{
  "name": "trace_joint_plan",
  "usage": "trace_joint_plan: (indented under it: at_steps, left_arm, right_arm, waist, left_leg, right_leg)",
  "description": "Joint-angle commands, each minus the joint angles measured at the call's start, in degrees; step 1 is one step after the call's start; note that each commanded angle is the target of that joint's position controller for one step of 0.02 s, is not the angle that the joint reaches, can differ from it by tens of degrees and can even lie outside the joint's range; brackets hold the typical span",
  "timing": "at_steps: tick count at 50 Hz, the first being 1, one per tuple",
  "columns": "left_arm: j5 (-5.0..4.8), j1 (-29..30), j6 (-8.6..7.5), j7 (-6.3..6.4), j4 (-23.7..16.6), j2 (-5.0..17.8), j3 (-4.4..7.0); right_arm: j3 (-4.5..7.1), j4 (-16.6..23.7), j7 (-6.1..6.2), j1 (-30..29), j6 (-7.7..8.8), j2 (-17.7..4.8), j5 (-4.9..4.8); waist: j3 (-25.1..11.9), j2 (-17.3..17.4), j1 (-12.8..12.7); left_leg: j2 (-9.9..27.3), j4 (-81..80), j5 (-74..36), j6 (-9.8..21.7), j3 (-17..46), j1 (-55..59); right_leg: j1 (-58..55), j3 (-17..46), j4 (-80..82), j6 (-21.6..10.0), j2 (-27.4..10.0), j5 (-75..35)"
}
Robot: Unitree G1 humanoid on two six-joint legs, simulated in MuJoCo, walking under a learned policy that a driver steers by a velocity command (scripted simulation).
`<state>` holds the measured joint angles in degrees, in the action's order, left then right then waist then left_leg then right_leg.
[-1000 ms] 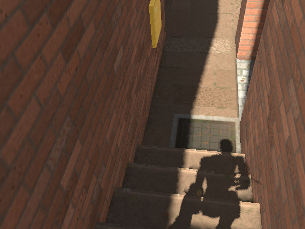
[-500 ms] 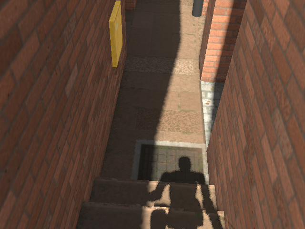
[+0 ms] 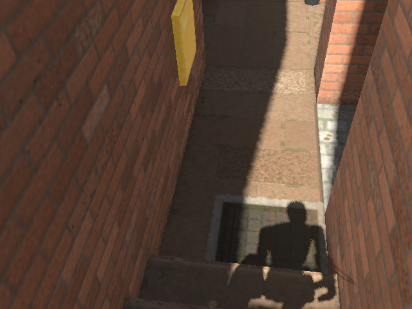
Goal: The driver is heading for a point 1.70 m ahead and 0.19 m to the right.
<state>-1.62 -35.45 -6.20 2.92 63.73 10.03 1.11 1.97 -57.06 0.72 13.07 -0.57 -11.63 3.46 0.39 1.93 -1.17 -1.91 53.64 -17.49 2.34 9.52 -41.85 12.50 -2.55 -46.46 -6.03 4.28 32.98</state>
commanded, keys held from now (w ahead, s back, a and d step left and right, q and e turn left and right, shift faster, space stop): q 0.18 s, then e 0.76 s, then no key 0.06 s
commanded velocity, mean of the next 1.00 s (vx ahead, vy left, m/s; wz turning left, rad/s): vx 0.11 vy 0.00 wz -0.18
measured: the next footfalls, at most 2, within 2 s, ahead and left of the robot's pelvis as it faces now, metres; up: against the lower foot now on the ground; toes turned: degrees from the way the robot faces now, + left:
left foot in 0.22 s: +0.23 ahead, +0.09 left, -0.18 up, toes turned +6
right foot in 0.82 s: +0.21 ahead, -0.13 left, -0.17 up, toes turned -7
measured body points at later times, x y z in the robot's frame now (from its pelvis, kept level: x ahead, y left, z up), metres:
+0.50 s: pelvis +0.17 +0.03 -0.15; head +0.17 +0.06 +0.30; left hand +0.26 +0.27 -0.29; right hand +0.19 -0.22 -0.28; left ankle +0.19 +0.08 -0.87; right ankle +0.28 -0.13 -0.75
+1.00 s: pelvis +0.16 -0.03 -0.15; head +0.17 -0.09 +0.30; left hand +0.24 +0.19 -0.27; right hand +0.23 -0.29 -0.30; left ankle +0.24 +0.12 -0.78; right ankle +0.17 -0.12 -0.87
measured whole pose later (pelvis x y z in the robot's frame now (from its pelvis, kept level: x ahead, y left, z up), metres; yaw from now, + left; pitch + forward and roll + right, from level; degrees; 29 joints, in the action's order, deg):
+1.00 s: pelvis +0.16 -0.03 -0.15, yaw -12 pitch +0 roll +3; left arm -0.3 -20.8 2.2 3.4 46.4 7.6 -0.4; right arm 1.4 -44.2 0.4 10.4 -4.2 -14.2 2.8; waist 2.1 4.3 -0.5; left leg -2.1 71.4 21.2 -3.9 4.6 -38.4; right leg 20.7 5.2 -39.3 -2.7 2.5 17.9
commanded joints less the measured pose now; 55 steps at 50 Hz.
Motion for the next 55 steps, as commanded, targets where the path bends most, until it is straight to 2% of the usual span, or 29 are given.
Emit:
trace_joint_plan:
  at_steps: [1, 2, 5, 7, 9, 10, 11, 12, 13, 14, 15, 16, 17, 18, 19, 22, 27, 31, 33, 35, 39, 40, 41, 42, 43, 45, 47, 49, 55]
  left_arm:
    - [-0.21, -0.41, -1.06, 0.58, -2.1, 4.7, -0.11]
    - [-0.16, -1.71, -0.93, 0.79, -1.97, 4.15, -0.56]
    - [1.3, -0.43, -1.3, 0.38, -3.67, 5.83, 0.89]
    - [2.22, 1.15, 0.36, 0.45, -3.4, 6.21, 0.6]
    - [1.47, 4.63, 1.82, 1.1, -4.66, 9.5, 1.49]
    - [1.66, 7.79, 2.23, 1.56, -5.02, 10.53, 2.0]
    - [2.85, 9.16, 2.25, 0.92, -4.88, 7.73, 2.12]
    - [-0.33, -1.22, 2.15, 0.62, -6.82, 2.9, 0.97]
    - [-0.01, 1.08, 2.4, 0.93, -6.4, 3.98, 0.55]
    - [1.55, 1.47, 3.5, 0.47, -5.63, 5.1, 0.55]
    - [3.67, 5.75, 4.28, 0.46, -5.78, 6.0, 0.73]
    - [5.15, 12.62, 4.26, 0.48, -8.34, 8.83, 1.32]
    - [6.11, 15.71, 4.95, 0.71, -8.96, 8.33, 1.26]
    - [5.66, 19.92, 5.81, 0.34, -11.77, 6.08, 0.48]
    - [5.68, 19.54, 6.41, 0.1, -12.15, 6.19, 0.75]
    - [3.98, 16.66, 7.81, -0.04, -11.97, 4.33, 0.69]
    - [4.91, 24.29, 9.19, 0.65, -17.02, 6.77, 2.13]
    - [5.4, 28.18, 10.94, 1.77, -20.71, 6.6, 2.51]
    - [4.16, 28.68, 10.23, 0.12, -22.48, 3.47, 1.21]
    - [3.56, 25.61, 10.73, -0.64, -22.53, 5.75, 1.6]
    - [1.13, 21.22, 8.59, -2.75, -22.49, 5.48, 1.52]
    - [1.16, 14.76, 7.24, -2.61, -20.46, 5.47, 2.05]
    - [0.93, 14.04, 6.87, -1.35, -21.17, 6.78, 2.17]
    - [0.55, 11.45, 6.66, -0.95, -21.29, 13.91, 3.32]
    - [1.2, 9.53, 6.68, -0.6, -19.34, 12.37, 3.01]
    - [2.23, 13.32, 7.12, 0.24, -19.94, 9.18, 1.83]
    - [1.71, 16.8, 7.65, 0.82, -21.34, 6.96, 0.89]
    - [0.94, 16.56, 7.62, 1.17, -22.03, 6.03, 0.3]
    - [1.06, 13.38, 6.52, 1.36, -21.72, 5.77, 0.11]
  right_arm:
    - [0.0, 4.96, -1.03, -10.77, 1.75, -0.47, 0.15]
    - [-0.28, 5.21, -1.13, -11.0, 1.69, 0.11, -0.09]
    - [-0.17, 6.19, -0.69, -11.8, 2.45, -1.95, -2.26]
    - [-0.6, 6.41, -0.31, -10.37, 2.7, -2.04, -2.7]
    - [0.37, 2.68, -0.17, 4.38, 2.21, -5.1, -2.82]
    - [1.56, -1.11, -0.2, 14.99, 1.62, -7.75, -2.56]
    - [2.44, -3.14, -0.53, 21.24, 1.05, -9.92, -2.18]
    - [0.84, -2.03, -1.29, 21.13, 1.55, -10.27, -1.19]
    - [0.56, 0.01, -1.43, 20.35, 1.94, -8.12, -2.11]
    - [1.28, 0.56, 0.5, 16.79, 2.08, -8.3, -3.56]
    - [0.32, 2.3, 1.84, 12.39, 2.48, -5.51, -3.18]
    - [0.11, 4.62, 2.89, 8.0, 3.5, -5.58, -1.69]
    - [-0.29, 4.67, 3.42, 8.52, 3.92, -5.38, -1.39]
    - [-0.76, 4.67, 3.46, 7.41, 4.32, -5.39, -1.94]
    - [-0.68, 4.89, 3.27, 7.55, 4.82, -5.14, -2.24]
    - [-0.48, 5.84, 3.9, 10.06, 4.04, -7.78, -2.5]
    - [-0.24, 8.26, 3.43, 11.6, 1.2, -6.25, -2.62]
    - [-0.4, 10.98, 3.52, 9.9, 2.78, -7.39, -2.61]
    - [-0.5, 11.77, 3.83, 8.86, 1.69, -7.92, -2.4]
    - [0.58, 13.49, 3.59, 7.55, 0.07, -10.48, -2.37]
    - [1.08, 15.05, 3.91, 7.8, -2.37, -10.76, -1.01]
    - [0.68, 15.42, 4.15, 6.25, -3.16, -9.36, -1.1]
    - [0.35, 14.54, 3.74, 9.64, -3.33, -5.29, -0.31]
    - [-0.02, 20.38, 2.3, 0.67, -3.25, -4.78, -0.44]
    - [0.39, 19.58, 1.25, -1.13, -2.44, -6.75, -0.49]
    - [-0.05, 17.94, -0.47, -2.13, -1.28, -5.11, -1.08]
    - [-0.36, 17.03, -0.82, -3.65, -2.49, -4.19, -0.33]
    - [-0.94, 15.85, -0.5, -2.93, -3.58, -2.67, -0.79]
    - [-1.26, 14.45, -0.61, -5.29, -5.09, -3.43, -0.47]
  waist:
    - [6.28, -3.16, -1.59]
    - [6.31, -5.47, -2.42]
    - [8.61, -8.23, -4.7]
    - [7.52, -7.45, -5.07]
    - [2.0, -6.6, 2.12]
    - [0.97, -1.53, 8.5]
    - [-2.11, 7.24, 11.1]
    - [-10.49, 6.29, 1.79]
    - [-13.07, 3.66, 4.86]
    - [-10.38, 4.99, 3.26]
    - [-7.87, 0.37, 1.65]
    - [-3.59, -4.52, 1.03]
    - [-0.5, -4.13, 0.56]
    - [3.72, -4.11, -0.93]
    - [3.57, -3.79, -1.75]
    - [-6.43, 6.08, -2.2]
    - [-0.59, 1.54, 0.19]
    - [3.49, 4.08, 1.98]
    - [7.3, 3.27, 2.14]
    - [2.65, 8.84, 2.41]
    - [0.54, 6.56, 3.41]
    - [0.48, 1.84, -0.23]
    - [-1.06, -10.24, 0.63]
    - [0.73, -17.06, -2.15]
    - [-1.11, -9.46, -2.73]
    - [-1.76, -7.89, -0.15]
    - [-2.86, -6.78, 1.39]
    - [-4.38, -8.76, 2.02]
    - [-1.15, -10.87, 1.08]
  left_leg:
    - [-2.06, -10.57, -11.68, -0.98, -3.13, 2.95]
    - [-1.73, -11.07, -9.48, -1.11, -2.13, 2.67]
    - [-1.17, -20.28, -6.84, -1.82, -9.85, 11.52]
    - [-1.19, -24.11, 0.79, -1.82, -13.79, 20.17]
    - [0.26, -32.06, 3.13, 1.47, -13.06, 34.07]
    - [4.4, -41.22, -3.7, 4.83, -7.91, 46.85]
    - [12.39, -39.07, -31.96, 8.83, -1.66, 56.84]
    - [22.72, -15.99, -64.29, 12.3, 5.04, 69.53]
    - [25.4, -20.21, -45.4, 18.11, 5.31, 69.82]
    - [25.55, -24.32, -14.2, 21.05, 8.58, 59.77]
    - [24.35, -28.28, 1.55, 20.5, 8.7, 50.19]
    - [22.49, -29.5, 6.82, 17.48, 7.48, 41.2]
    - [21.61, -28.91, -2.91, 16.02, 6.02, 31.63]
    - [17.18, -30.95, -6.43, 12.44, 0.4, 21.37]
    - [15.17, -30.87, -11.77, 10.3, -1.82, 17.72]
    - [15.32, -24.95, -28.22, 7.14, -3.52, 27.6]
    - [17.62, -25.77, -7.89, 7.63, -0.03, 30.97]
    - [19.87, -25.98, 2.33, 14.49, 0.49, 27.26]
    - [17.72, -27.7, 10.0, 12.88, -2.8, 26.16]
    - [15.98, -25.53, 11.45, 11.11, -7.67, 25.33]
    - [17.28, -22.28, 29.13, 9.89, -7.79, 24.49]
    - [14.63, -14.16, 30.65, 7.13, -11.17, 19.55]
    - [9.94, 4.69, 49.64, 1.05, -15.01, 6.73]
    - [-0.73, 10.95, 59.49, -2.98, -9.48, -10.8]
    - [1.28, 11.7, 55.88, -3.64, -1.2, -9.11]
    - [1.48, 14.02, 47.41, -4.56, -1.49, -11.16]
    - [0.89, 19.11, 39.24, -6.12, -3.19, -5.52]
    - [-0.25, 22.95, 35.23, -7.48, -4.58, -1.4]
    - [-0.63, 14.93, 29.41, -7.01, -5.19, 1.84]
  right_leg:
    - [5.66, 10.81, 5.22, -0.69, -11.52, -31.29]
    - [3.98, 11.06, 3.46, -0.81, -12.04, -34.02]
    - [7.53, 7.02, -4.4, -0.17, -10.61, -41.56]
    - [8.25, 7.08, -9.53, -0.75, -10.93, -51.81]
    - [7.99, 6.16, -25.66, -0.46, -11.95, -62.14]
    - [16.5, 4.25, -44.41, 0.67, -7.81, -46.4]
    - [26.24, -3.07, -69.79, 2.26, 3.32, 10.49]
    - [40.76, 3.36, -75.16, 1.59, 1.29, 23.55]
    - [47.69, 9.97, -71.13, 0.47, 0.12, 19.98]
    - [48.74, 11.36, -68.24, 0.48, -1.82, 13.82]
    - [46.99, 10.33, -66.43, 1.6, -2.31, 8.76]
    - [45.64, 11.75, -58.45, 2.7, -2.14, -6.04]
    - [41.57, 10.33, -57.0, 3.43, -1.71, -10.23]
    - [36.92, 9.32, -44.64, 4.98, -1.85, -16.23]
    - [30.14, 9.92, -34.56, 5.56, -1.58, -20.97]
    - [25.48, 8.75, -32.99, 6.53, 0.02, -32.28]
    - [33.67, 13.9, -32.96, 4.87, -1.87, -31.42]
    - [33.96, 11.25, -41.09, 6.5, -0.68, -24.5]
    - [29.75, 8.63, -18.33, 7.3, -3.15, -15.47]
    - [18.39, 1.85, -13.4, 7.21, -2.81, -5.6]
    - [8.66, -2.83, 1.91, 4.03, -2.27, 1.37]
    - [0.0, -0.16, 13.86, 3.78, -2.49, -8.36]
    - [-8.84, 21.33, 20.8, 3.27, -11.75, -14.36]
    - [-10.02, 48.41, 27.77, -4.32, -25.88, -37.13]
    - [-9.85, 45.98, 25.17, -7.73, -24.75, -39.66]
    - [-10.16, 36.98, 21.07, -7.96, -21.03, -32.0]
    - [-3.34, 29.6, 19.21, -5.0, -17.54, -45.67]
    - [0.84, 23.92, 19.13, -2.88, -14.63, -48.65]
    - [2.85, 21.86, 24.78, -1.47, -11.7, -27.8]
Velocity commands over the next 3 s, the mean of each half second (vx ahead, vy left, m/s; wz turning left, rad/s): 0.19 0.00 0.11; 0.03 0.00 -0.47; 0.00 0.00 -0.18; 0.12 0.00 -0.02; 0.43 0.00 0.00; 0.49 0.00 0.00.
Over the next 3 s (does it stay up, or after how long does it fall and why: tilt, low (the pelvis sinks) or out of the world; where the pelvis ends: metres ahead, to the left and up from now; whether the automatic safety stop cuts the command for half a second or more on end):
stays up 0.78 -0.04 -0.49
